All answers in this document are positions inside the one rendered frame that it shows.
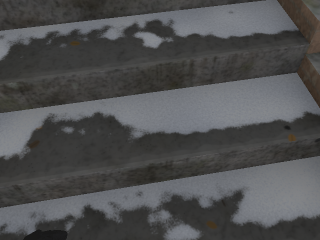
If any robot left hand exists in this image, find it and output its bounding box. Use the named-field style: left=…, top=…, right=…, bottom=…
left=23, top=229, right=68, bottom=240

